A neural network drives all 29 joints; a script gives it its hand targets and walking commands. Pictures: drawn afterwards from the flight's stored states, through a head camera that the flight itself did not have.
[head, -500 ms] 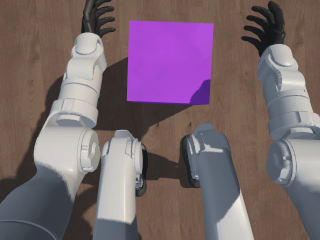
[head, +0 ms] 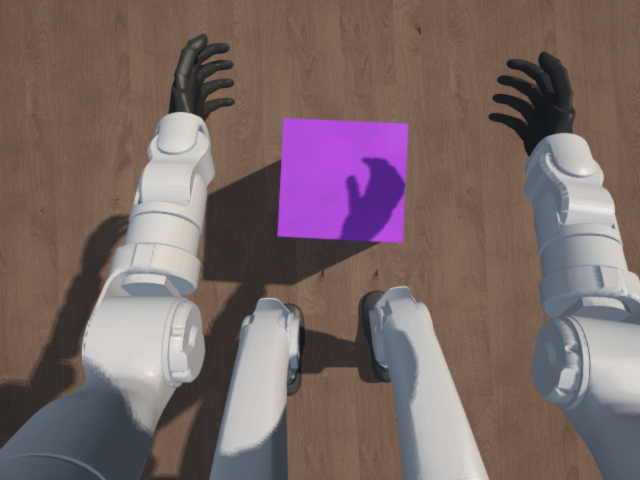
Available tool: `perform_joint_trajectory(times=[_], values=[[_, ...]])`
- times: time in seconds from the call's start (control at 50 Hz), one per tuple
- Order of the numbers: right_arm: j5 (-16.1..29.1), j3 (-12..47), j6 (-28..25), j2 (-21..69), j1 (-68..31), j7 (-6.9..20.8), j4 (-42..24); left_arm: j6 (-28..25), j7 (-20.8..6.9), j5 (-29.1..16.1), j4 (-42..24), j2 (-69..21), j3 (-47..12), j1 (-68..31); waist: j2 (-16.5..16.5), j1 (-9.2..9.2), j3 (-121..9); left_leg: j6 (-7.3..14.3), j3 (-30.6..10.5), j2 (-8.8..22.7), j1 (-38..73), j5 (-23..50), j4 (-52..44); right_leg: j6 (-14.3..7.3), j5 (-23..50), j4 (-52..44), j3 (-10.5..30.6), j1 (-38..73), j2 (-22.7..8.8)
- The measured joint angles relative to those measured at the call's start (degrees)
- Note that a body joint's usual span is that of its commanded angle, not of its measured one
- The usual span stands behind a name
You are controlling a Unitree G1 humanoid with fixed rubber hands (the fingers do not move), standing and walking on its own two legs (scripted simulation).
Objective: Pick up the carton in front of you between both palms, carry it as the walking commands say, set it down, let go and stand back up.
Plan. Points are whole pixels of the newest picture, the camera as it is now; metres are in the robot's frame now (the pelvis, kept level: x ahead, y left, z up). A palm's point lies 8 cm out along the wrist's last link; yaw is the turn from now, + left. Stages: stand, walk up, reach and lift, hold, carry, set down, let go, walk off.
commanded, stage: set down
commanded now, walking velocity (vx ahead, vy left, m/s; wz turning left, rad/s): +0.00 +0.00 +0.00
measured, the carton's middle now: (340, 189) +0.45 -0.03 -0.45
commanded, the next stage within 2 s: let go in 0.16 s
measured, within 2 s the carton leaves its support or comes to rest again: neither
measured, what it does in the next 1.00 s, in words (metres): rises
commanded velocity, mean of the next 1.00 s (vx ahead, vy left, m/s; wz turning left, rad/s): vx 0.00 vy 0.00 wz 0.00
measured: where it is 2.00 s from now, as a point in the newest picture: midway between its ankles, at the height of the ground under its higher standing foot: (335, 358)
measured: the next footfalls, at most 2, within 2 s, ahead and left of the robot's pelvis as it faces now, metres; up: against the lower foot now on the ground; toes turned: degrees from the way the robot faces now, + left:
none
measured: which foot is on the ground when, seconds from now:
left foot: down 0.00-1.00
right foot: down 0.00-1.00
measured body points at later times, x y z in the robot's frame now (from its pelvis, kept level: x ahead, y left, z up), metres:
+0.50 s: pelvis +0.05 -0.01 +0.13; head +0.29 -0.02 +0.52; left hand +0.44 +0.17 +0.01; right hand +0.41 -0.26 +0.01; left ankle +0.07 +0.11 -0.54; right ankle +0.09 -0.11 -0.54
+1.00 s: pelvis +0.11 +0.01 +0.21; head +0.16 +0.01 +0.65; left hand +0.29 +0.24 +0.12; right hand +0.28 -0.23 +0.13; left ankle +0.07 +0.11 -0.54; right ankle +0.09 -0.11 -0.54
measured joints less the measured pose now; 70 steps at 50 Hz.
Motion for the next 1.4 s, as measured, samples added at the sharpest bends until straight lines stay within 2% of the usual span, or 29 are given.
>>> perform_joint_trajectory(times=[0.18,0.3,0.38,0.44,0.66,0.82,0.96,1.2,1.32,1.4], values=[[-2.7,-2.0,-1.4,1.4,3.8,1.1,-0.3,-1.6,-1.1,1.7,-0.9,-2.1,1.3,5.1,0.3,0.66,-1.4,0.0,-0.7,0.2,9.7,3.1,-11.4,-0.2,3.1,-11.5,0.2,9.8,0.0],[-5.9,-1.5,-1.3,0.5,6.9,2.5,-0.1,-1.1,-0.5,3.8,-1.7,-2.8,1.2,8.3,0.0,0.85,0.0,-0.1,-1.1,0.1,18.1,5.4,-19.3,-0.5,5.1,-19.0,0.3,18.1,-0.3],[-6.9,1.2,-1.9,0.2,13.7,4.2,-2.2,-1.7,0.8,5.3,-5.3,-5.0,0.4,16.2,-0.2,1.39,0.7,-0.2,-1.2,0.2,25.6,6.7,-25.5,-0.8,6.2,-24.8,0.6,25.5,-0.4],[-7.6,3.3,-2.6,1.1,19.9,4.6,-4.8,-2.5,0.8,5.9,-7.5,-5.9,-0.3,23.1,-0.8,1.26,1.4,-0.2,-1.2,0.3,32.0,7.5,-30.1,-0.9,6.7,-28.7,0.9,31.5,-0.5],[-4.6,9.0,-6.6,2.9,41.3,4.0,-11.5,-7.9,-2.4,3.9,-12.1,-5.2,-3.4,43.9,-2.0,1.02,2.0,-0.1,-1.8,1.2,53.0,7.9,-41.6,-1.6,7.0,-40.0,0.9,52.4,-0.1],[-3.0,13.0,-8.7,3.8,56.1,2.8,-16.4,-10.7,-4.5,2.3,-14.5,-3.3,-6.1,56.9,-2.6,2.05,1.9,0.4,-2.2,1.4,68.9,9.9,-51.3,-1.2,9.1,-50.1,1.3,68.7,-0.3],[-3.4,15.1,-8.2,2.6,66.2,3.1,-19.2,-10.5,-5.9,0.4,-17.7,-1.6,-8.0,68.4,-2.6,2.93,3.9,1.3,-2.0,1.3,84.1,12.0,-59.1,-0.5,11.5,-58.7,1.9,84.2,-0.9],[-5.6,15.1,-0.9,2.5,66.5,3.8,-20.9,-4.0,-8.4,0.0,-20.2,-0.6,-9.4,72.3,-0.5,3.96,9.6,2.3,-1.1,0.6,97.0,11.3,-59.1,0.3,10.7,-58.6,2.3,97.0,-1.7],[-6.7,14.7,1.7,2.7,65.0,3.8,-21.4,-1.6,-8.3,0.1,-20.2,-1.3,-9.6,70.8,-0.4,4.07,12.5,2.2,-1.0,0.7,99.6,11.2,-58.7,0.1,10.3,-57.6,2.1,99.4,-1.7],[-6.7,14.7,3.3,2.7,65.2,3.0,-22.3,-2.5,-7.9,-0.1,-19.8,-1.6,-9.4,71.4,-0.7,3.87,13.3,1.8,-0.8,1.0,100.2,11.2,-58.4,-0.2,10.1,-56.8,2.1,99.6,-1.4]])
